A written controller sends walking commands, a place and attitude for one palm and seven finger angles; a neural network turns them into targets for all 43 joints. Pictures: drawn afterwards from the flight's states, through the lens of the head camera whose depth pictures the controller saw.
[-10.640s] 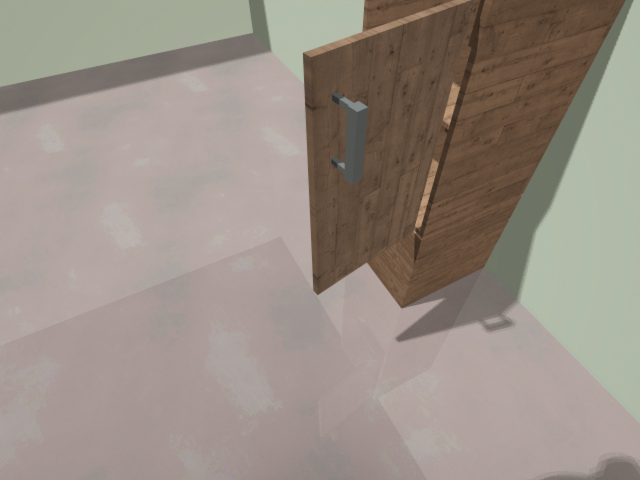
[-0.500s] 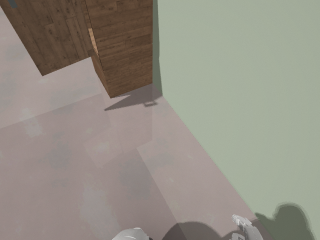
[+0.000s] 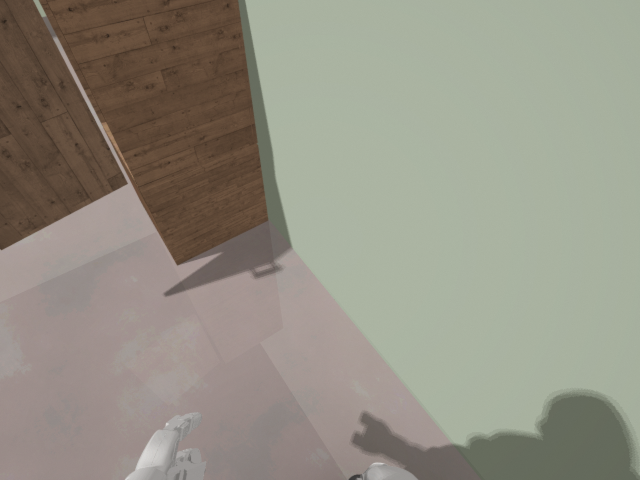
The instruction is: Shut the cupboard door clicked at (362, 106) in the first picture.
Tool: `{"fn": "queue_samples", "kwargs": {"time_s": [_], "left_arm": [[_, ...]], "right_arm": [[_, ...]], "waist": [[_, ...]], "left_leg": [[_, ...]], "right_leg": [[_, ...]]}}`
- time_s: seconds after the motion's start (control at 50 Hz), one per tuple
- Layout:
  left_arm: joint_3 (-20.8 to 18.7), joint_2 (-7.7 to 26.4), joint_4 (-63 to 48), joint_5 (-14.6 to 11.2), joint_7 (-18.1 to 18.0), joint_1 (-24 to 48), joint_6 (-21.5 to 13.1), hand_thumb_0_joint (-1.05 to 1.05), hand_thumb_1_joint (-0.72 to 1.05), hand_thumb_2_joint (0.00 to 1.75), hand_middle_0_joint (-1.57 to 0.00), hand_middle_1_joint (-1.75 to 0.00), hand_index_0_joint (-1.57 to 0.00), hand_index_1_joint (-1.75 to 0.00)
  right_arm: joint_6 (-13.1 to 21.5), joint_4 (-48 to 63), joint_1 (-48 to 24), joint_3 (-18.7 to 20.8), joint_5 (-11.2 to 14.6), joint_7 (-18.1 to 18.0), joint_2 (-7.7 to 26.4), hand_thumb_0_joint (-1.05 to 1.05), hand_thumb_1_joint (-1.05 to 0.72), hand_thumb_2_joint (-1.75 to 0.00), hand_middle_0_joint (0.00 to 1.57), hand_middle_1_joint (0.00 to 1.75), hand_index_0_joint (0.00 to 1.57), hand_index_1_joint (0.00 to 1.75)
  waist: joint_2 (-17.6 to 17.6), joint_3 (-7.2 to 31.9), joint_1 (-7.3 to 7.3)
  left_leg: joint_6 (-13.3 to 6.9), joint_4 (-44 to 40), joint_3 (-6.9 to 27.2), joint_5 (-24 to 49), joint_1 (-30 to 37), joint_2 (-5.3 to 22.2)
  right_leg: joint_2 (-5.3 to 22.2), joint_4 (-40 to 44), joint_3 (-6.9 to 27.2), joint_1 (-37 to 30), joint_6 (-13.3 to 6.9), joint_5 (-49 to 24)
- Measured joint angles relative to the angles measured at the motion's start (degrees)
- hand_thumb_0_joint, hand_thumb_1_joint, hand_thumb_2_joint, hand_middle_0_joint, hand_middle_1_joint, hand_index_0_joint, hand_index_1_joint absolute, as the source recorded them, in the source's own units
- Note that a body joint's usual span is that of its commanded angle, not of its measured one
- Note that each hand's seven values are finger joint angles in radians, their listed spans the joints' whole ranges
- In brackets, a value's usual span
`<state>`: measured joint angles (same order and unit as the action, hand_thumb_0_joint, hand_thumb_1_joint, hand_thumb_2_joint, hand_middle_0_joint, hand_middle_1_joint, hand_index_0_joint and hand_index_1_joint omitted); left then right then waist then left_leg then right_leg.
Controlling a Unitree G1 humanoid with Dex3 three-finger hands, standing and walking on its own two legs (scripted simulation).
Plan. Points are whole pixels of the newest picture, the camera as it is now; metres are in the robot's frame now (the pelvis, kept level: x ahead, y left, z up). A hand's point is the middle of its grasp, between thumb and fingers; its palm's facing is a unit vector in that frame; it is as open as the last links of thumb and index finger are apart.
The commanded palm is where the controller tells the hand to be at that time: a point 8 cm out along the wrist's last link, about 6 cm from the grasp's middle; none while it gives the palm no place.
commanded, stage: walk to a spot facing it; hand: left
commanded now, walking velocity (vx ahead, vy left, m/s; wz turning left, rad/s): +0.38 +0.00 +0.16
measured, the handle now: out of the picture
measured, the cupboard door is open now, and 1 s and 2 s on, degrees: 100 100 100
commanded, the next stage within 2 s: turn to face it in 0.32 s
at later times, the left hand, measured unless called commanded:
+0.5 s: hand out of the picture +0.13 +0.21 -0.18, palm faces +0.20 -0.97 -0.14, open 7.4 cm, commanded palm none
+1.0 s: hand (172, 315) +0.39 +0.25 -0.13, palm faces +0.35 -0.90 -0.26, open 7.4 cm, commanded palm none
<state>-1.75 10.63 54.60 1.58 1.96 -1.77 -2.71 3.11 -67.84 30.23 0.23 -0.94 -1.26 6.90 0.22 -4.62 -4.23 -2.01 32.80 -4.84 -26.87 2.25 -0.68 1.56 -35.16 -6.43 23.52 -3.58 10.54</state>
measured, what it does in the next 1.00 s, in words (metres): walks ahead, turning left: left foot, then right foot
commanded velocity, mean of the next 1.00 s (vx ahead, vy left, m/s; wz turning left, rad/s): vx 0.12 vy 0.00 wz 0.47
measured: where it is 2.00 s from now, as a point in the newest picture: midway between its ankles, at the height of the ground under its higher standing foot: (303, 426)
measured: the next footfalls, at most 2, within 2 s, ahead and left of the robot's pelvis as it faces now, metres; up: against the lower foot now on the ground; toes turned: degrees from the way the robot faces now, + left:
left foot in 0.44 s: +0.33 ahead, +0.16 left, +0.00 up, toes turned +14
right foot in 0.88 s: +0.43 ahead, -0.07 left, +0.00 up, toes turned +15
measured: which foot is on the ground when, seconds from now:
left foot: down 0.00-0.00, up 0.02-0.42, down 0.44-0.88, up 0.90-1.00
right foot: down 0.00-0.46, up 0.48-0.86, down 0.88-1.00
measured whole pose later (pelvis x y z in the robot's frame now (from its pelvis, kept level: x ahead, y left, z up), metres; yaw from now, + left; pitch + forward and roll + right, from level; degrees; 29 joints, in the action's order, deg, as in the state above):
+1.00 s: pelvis +0.33 +0.03 +0.01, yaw +23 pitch +0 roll +1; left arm -2.1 9.9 50.8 1.3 -1.1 -6.4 -0.6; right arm -3.6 -57.2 12.1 4.8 -0.8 0.2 14.0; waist -2.2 -4.7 -2.7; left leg 2.3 62.7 0.0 -27.7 -26.4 -1.1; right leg 4.3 -32.2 -6.7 15.8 -0.2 16.1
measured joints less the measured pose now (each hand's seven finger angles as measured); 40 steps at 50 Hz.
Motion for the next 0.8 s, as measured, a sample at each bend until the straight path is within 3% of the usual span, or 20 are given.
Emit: {"fn": "queue_samples", "kwargs": {"time_s": [0.04, 0.08, 0.14, 0.24, 0.34, 0.42, 0.46, 0.5, 0.56, 0.68, 0.8], "left_arm": [[0.2, -0.9, -0.2, -0.4, -0.4, -1.0, -1.1, 0.01, 0.91, 0.9, -0.19, -0.3, -0.19, -0.29], [0.4, -2.0, 0.5, -0.7, -1.0, -3.2, -1.5, 0.0, 0.91, 0.9, -0.2, -0.3, -0.19, -0.3], [-1.3, -2.7, 1.9, -1.7, -2.4, -7.0, -2.1, -0.02, 0.94, 0.9, -0.2, -0.3, -0.2, -0.3], [-1.8, 0.2, 5.0, -0.7, -2.5, -11.4, -2.2, -0.04, 0.97, 0.9, -0.2, -0.3, -0.2, -0.3], [-0.9, 0.3, 8.4, -0.3, -2.0, -16.1, -2.0, -0.02, 0.94, 0.9, -0.2, -0.3, -0.19, -0.3], [-0.3, -0.2, 10.5, -0.1, -1.9, -19.9, -1.5, -0.01, 0.93, 0.9, -0.2, -0.3, -0.19, -0.3], [0.0, -0.7, 11.3, -0.4, -1.7, -21.3, -0.7, 0.0, 0.92, 0.9, -0.2, -0.3, -0.19, -0.3], [0.3, -0.7, 11.3, -0.6, -1.6, -20.5, 0.6, 0.0, 0.92, 0.9, -0.2, -0.3, -0.19, -0.29], [-0.1, -0.4, 9.8, -0.6, -1.9, -17.2, 1.9, 0.01, 0.91, 0.9, -0.2, -0.3, -0.19, -0.29], [-1.0, -0.7, 3.2, -0.5, -1.8, -9.5, 2.7, 0.01, 0.91, 0.9, -0.2, -0.3, -0.19, -0.29], [-1.5, -0.1, -0.8, -0.4, -2.1, -4.8, 3.7, 0.0, 0.91, 0.9, -0.2, -0.3, -0.19, -0.29]], "right_arm": [[-0.8, -0.2, -1.4, 0.3, 0.7, 0.3, -0.3, 0.0, -0.91, -0.9, 0.2, 0.3, 0.2, 0.3], [-1.6, 0.5, -3.9, 0.9, 0.6, 0.6, 0.2, 0.0, -0.91, -0.9, 0.2, 0.3, 0.2, 0.3], [-2.2, 3.3, -8.6, 1.7, 0.1, 0.9, 0.9, 0.01, -0.91, -0.9, 0.2, 0.3, 0.2, 0.3], [-2.5, 7.2, -15.2, 2.8, -0.5, 1.7, 2.0, 0.0, -0.92, -0.9, 0.19, 0.3, 0.19, 0.3], [-2.5, 8.9, -20.4, 3.6, -0.3, 2.7, 4.7, 0.01, -0.93, -0.9, 0.19, 0.3, 0.19, 0.3], [-1.6, 10.3, -23.7, 3.2, -0.5, 2.9, 5.5, 0.01, -0.93, -0.9, 0.19, 0.3, 0.19, 0.3], [-0.3, 11.3, -24.7, 2.9, -0.9, 2.6, 5.9, 0.0, -0.92, -0.9, 0.19, 0.3, 0.19, 0.3], [0.4, 12.3, -25.3, 2.3, -0.6, 1.8, 5.3, 0.0, -0.92, -0.9, 0.19, 0.3, 0.19, 0.3], [0.6, 12.4, -24.1, 1.4, -0.3, 0.7, 4.0, 0.0, -0.92, -0.9, 0.19, 0.3, 0.19, 0.3], [-1.0, 10.5, -20.7, 1.2, 0.1, -0.2, 3.3, -0.01, -0.94, -0.9, 0.2, 0.3, 0.2, 0.3], [-3.4, 9.9, -18.1, 2.2, -0.5, 0.6, 4.1, 0.0, -0.93, -0.9, 0.2, 0.3, 0.2, 0.3]], "waist": [[-0.5, -1.0, 0.32], [-1.2, -1.3, 0.8], [-1.6, -0.7, 0.83], [-0.8, 1.5, 2.19], [-0.4, 2.6, 4.59], [1.1, 2.3, 6.21], [1.2, 2.0, 6.25], [1.9, 0.7, 6.2], [2.1, -0.2, 6.18], [0.9, -0.8, 5.67], [0.1, 0.2, 3.51]], "left_leg": [[0.1, 22.5, 2.3, -0.3, -9.3, 0.7], [0.1, 33.8, 3.2, 2.5, -17.4, 2.0], [1.0, 34.2, 3.8, 7.1, -27.1, 4.7], [2.7, 21.3, 2.3, 13.8, -34.3, 7.3], [2.7, 9.8, 0.4, 16.4, -33.2, 6.4], [1.1, 1.9, -1.8, 15.4, -28.2, 3.8], [-0.8, 1.1, -2.4, 18.4, -26.5, 2.8], [-2.1, 4.4, -2.7, 14.7, -26.1, 1.9], [-1.9, 2.3, -1.8, 13.1, -23.4, 0.8], [-2.1, -4.1, 1.3, 14.8, -19.0, -1.0], [-0.8, -4.2, 4.7, 13.3, -17.5, -1.5]], "right_leg": [[-0.3, -1.7, -1.0, -2.0, 0.1, 3.5], [-0.9, 0.6, -1.5, -5.4, 0.6, 4.4], [-1.5, 6.3, -2.4, -10.1, 0.7, 3.8], [-1.1, 13.0, -3.9, -16.6, 1.1, 4.3], [0.2, 15.5, -5.2, -22.3, 3.2, 7.6], [2.6, 12.5, -6.1, -25.3, 5.8, 12.8], [4.6, 0.7, -5.4, -21.5, 5.8, 16.4], [4.9, -17.8, -0.7, -13.8, 5.1, 18.6], [4.2, -32.5, 2.5, -3.3, 5.5, 16.5], [4.3, -27.9, 5.2, 7.0, 7.2, 10.8], [3.0, -14.4, 5.5, 4.8, 7.7, 9.3]]}}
